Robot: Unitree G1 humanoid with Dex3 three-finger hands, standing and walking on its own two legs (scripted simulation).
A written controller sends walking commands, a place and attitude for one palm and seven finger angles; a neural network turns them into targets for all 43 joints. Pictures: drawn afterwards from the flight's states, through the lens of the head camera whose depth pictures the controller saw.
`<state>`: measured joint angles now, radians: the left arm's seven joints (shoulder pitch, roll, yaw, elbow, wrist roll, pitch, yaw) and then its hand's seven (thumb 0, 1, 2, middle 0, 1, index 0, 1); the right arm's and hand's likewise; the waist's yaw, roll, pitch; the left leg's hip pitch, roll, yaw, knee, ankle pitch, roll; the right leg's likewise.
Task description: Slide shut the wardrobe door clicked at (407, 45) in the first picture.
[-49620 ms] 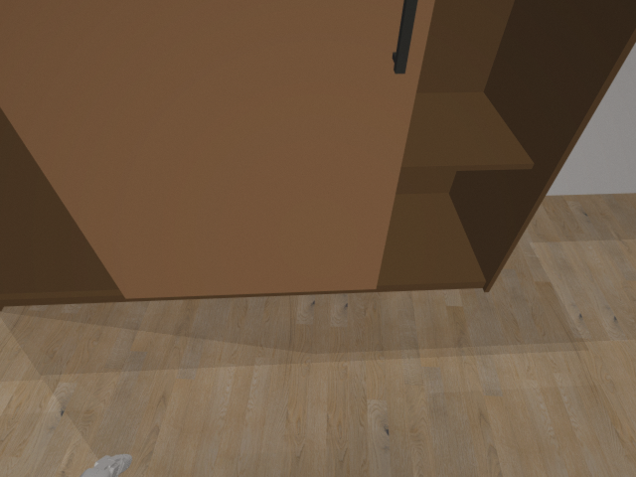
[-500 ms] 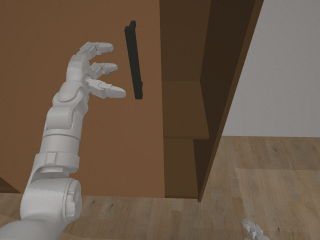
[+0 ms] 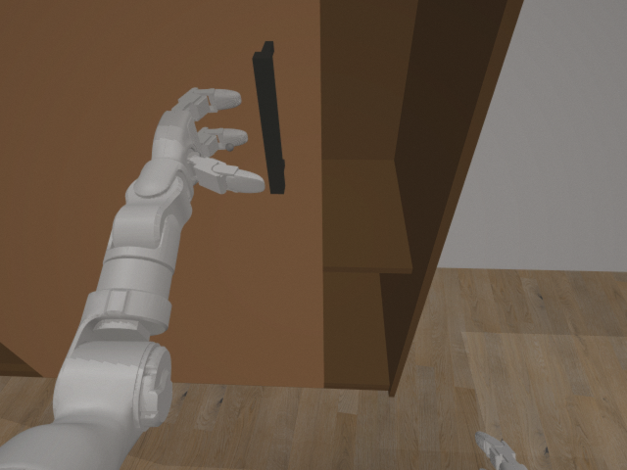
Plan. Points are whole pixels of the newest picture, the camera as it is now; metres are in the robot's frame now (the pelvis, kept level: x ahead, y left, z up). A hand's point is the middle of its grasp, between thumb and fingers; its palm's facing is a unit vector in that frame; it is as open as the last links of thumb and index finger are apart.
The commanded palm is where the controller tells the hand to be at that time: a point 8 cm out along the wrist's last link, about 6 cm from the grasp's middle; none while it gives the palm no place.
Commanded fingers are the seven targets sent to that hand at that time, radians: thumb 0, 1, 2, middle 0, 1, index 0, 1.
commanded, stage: move the hooked fingers beside the handle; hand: left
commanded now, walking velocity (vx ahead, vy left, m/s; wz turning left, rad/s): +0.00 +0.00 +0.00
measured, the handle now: (273, 123) +0.50 +0.08 +0.22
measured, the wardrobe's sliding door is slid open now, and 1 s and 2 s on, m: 0.21 0.21 0.21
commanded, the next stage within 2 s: feel for the door with the fingertips in 1.16 s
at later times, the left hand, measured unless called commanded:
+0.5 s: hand (222, 152) +0.42 +0.13 +0.22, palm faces +0.00 -1.00 +0.01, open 14.0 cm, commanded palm +0.40 +0.18 +0.23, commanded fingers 0.00 -0.50 0.30 -0.30 -1.20 -0.30 -1.20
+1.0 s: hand (221, 148) +0.42 +0.13 +0.23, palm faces +0.00 -1.00 +0.00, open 14.0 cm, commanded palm +0.40 +0.19 +0.22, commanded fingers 0.00 -0.50 0.30 -0.30 -1.20 -0.30 -1.20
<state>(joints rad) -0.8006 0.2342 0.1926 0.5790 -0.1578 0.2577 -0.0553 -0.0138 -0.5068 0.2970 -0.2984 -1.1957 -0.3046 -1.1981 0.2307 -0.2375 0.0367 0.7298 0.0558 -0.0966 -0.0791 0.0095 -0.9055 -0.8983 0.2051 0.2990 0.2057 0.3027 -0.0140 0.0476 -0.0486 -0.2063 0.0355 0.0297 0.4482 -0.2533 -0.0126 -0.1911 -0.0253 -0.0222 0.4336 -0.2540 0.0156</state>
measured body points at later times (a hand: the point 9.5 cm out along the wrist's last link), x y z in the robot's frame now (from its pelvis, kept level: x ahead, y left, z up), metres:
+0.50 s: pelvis +0.00 +0.00 +0.00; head -0.01 -0.02 +0.45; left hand +0.42 +0.18 +0.22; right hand +0.13 -0.25 -0.11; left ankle -0.01 +0.13 -0.74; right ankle -0.02 -0.13 -0.74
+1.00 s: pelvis +0.00 +0.00 +0.00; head -0.02 -0.01 +0.45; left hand +0.42 +0.18 +0.23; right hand +0.14 -0.24 -0.10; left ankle -0.01 +0.13 -0.74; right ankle -0.02 -0.13 -0.74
